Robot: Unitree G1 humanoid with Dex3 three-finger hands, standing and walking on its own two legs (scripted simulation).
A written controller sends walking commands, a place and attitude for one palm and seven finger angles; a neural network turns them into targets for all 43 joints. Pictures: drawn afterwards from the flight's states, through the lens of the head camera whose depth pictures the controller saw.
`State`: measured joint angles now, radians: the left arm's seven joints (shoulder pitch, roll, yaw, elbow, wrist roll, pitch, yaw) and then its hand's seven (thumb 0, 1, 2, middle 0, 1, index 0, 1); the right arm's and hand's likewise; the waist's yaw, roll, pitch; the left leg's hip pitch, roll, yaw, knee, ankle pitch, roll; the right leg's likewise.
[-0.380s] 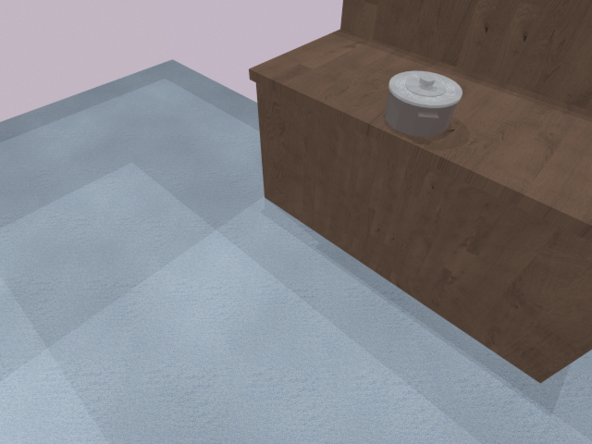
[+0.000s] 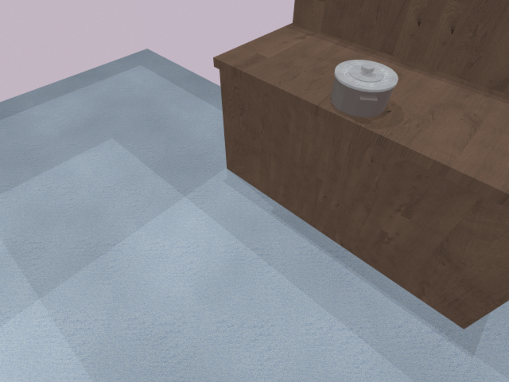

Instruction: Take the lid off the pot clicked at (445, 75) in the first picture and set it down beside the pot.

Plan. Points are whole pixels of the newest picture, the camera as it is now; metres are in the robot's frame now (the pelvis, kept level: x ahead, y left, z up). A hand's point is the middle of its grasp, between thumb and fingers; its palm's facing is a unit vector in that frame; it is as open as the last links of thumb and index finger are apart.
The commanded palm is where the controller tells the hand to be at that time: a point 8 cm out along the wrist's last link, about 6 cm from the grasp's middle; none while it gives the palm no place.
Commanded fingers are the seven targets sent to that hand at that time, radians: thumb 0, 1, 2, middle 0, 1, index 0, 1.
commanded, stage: look at it before walking up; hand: left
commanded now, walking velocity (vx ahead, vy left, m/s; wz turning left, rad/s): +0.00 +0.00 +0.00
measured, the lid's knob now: (367, 68) +1.02 -0.31 +0.01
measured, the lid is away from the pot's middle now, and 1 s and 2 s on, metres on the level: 0.00 0.00 0.00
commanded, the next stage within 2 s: walk to a spot facing it in 0.26 s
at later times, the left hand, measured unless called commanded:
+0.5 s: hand out of the picture +0.07 +0.24 -0.16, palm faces +0.01 -0.95 -0.30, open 7.4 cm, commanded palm none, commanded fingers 0.00 0.90 0.90 -0.20 -0.30 -0.20 -0.30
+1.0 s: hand (138, 355) +0.20 +0.24 -0.17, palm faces +0.15 -0.97 -0.16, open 7.4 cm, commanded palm none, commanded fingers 0.00 0.90 0.90 -0.20 -0.30 -0.20 -0.30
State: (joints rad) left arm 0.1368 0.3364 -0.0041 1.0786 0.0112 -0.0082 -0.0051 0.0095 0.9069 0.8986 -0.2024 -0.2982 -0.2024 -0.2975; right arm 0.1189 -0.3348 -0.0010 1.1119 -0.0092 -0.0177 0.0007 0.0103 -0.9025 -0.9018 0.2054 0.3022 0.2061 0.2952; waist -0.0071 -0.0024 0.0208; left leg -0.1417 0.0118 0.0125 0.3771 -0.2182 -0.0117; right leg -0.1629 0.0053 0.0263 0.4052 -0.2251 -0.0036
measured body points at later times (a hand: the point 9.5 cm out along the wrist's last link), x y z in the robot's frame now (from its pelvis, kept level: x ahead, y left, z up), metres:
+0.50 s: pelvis +0.02 +0.00 +0.00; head +0.01 +0.00 +0.45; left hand +0.07 +0.29 -0.14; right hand +0.08 -0.28 -0.14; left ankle -0.01 +0.13 -0.74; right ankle +0.00 -0.12 -0.74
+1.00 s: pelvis +0.17 +0.05 -0.01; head +0.19 +0.06 +0.44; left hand +0.19 +0.29 -0.16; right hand +0.09 -0.15 -0.16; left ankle +0.05 +0.14 -0.74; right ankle +0.31 -0.06 -0.70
